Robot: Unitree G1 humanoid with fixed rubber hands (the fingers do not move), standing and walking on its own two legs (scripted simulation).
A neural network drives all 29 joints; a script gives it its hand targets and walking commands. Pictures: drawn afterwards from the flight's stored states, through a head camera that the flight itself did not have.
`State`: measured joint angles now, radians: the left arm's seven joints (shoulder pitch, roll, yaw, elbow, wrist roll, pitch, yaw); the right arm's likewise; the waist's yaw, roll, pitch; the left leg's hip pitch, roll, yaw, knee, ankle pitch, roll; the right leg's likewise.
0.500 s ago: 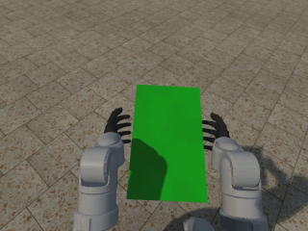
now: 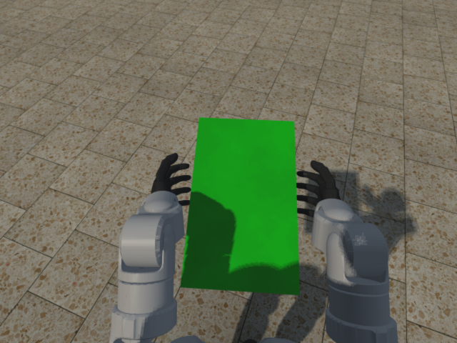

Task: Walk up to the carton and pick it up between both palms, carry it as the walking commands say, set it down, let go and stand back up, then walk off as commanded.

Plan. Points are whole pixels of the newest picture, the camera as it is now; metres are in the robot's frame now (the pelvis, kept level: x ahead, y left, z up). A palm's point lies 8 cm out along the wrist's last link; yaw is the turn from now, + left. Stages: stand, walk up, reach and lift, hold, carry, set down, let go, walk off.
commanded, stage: carry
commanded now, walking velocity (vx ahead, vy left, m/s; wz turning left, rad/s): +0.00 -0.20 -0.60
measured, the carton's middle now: (241, 209) +0.34 -0.01 +0.00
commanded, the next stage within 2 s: none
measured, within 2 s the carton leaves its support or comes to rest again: neither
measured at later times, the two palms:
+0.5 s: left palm (326, 221) +0.27 -0.13 +0.09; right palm out of the picture +0.19 -0.36 +0.08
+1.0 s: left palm out of the picture +0.19 -0.30 +0.12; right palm out of the picture +0.06 -0.51 +0.12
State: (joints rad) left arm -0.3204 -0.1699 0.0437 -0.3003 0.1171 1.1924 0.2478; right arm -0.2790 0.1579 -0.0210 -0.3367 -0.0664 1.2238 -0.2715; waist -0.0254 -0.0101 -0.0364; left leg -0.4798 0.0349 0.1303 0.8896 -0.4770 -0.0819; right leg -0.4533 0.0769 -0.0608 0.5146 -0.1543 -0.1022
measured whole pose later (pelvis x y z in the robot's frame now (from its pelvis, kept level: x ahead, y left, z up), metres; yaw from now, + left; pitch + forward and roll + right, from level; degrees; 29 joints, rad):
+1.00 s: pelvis -0.13 -0.25 +0.01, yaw -35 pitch +2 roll -4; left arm -0.35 -0.18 0.04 -0.31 0.09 1.23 0.28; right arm -0.31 0.17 -0.06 -0.30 -0.11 1.22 -0.26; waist 0.06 0.01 -0.02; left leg -0.29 0.28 0.24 0.60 -0.32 -0.07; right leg -0.55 -0.05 -0.05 0.97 -0.35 0.04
